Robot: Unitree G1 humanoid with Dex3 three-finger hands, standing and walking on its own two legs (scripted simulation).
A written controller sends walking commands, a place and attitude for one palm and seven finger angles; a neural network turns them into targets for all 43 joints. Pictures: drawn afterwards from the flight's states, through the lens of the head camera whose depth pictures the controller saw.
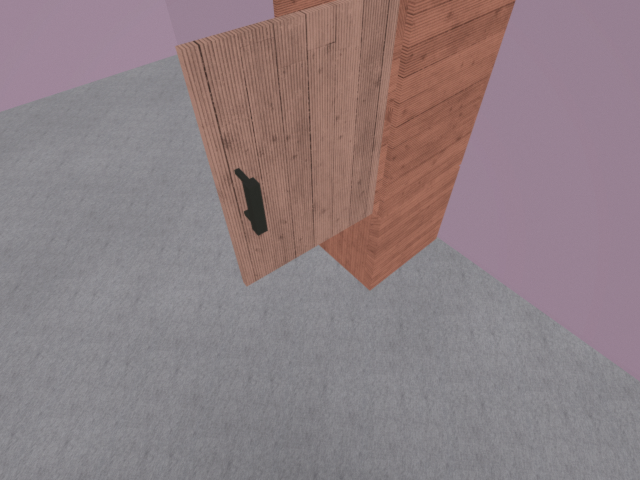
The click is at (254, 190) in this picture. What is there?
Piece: cupboard door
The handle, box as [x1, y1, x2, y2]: [234, 168, 267, 235]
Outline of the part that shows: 238,168 234,170 237,176 242,181 248,209 244,211 244,213 250,220 252,228 258,235 267,230 259,184 253,177 249,179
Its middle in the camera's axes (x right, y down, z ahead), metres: -0.14 -0.07 +0.76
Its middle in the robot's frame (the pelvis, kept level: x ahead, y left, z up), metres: +0.61 +0.17 -0.06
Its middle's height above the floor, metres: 0.72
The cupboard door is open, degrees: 86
